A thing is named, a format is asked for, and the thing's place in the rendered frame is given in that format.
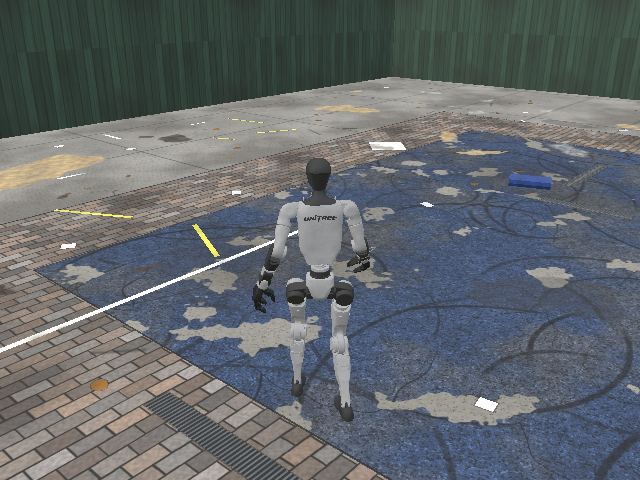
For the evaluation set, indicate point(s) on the robot left hand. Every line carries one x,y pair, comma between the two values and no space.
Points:
258,299

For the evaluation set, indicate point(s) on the robot right upper arm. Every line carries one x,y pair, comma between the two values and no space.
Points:
351,211

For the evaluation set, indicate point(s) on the robot left upper arm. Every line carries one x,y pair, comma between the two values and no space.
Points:
287,212

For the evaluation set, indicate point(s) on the right robot foot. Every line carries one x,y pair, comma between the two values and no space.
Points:
347,412

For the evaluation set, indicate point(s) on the robot head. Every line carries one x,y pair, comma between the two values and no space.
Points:
318,171

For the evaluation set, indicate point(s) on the robot right hand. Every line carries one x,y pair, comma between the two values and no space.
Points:
354,261

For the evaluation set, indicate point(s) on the right robot forearm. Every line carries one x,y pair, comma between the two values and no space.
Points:
363,256

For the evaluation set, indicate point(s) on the left robot forearm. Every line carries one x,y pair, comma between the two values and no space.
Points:
268,270

